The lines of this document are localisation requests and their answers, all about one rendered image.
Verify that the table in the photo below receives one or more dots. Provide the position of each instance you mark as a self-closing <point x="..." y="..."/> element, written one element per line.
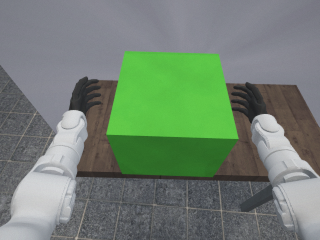
<point x="284" y="102"/>

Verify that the right robot forearm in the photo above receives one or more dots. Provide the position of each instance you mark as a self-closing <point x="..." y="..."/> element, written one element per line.
<point x="276" y="153"/>

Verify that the right robot upper arm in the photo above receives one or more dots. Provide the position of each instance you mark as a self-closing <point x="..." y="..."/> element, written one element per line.
<point x="297" y="206"/>

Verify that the robot right hand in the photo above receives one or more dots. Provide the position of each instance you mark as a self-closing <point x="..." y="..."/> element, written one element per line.
<point x="254" y="101"/>

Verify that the left robot forearm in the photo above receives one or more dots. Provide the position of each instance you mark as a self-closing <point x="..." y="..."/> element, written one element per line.
<point x="65" y="151"/>

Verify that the robot left hand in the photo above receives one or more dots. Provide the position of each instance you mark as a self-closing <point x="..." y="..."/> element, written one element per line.
<point x="79" y="99"/>

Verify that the left robot upper arm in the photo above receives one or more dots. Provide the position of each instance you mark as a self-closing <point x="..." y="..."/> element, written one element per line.
<point x="44" y="201"/>

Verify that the carton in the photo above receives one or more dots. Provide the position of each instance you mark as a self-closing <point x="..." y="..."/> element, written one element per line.
<point x="171" y="115"/>

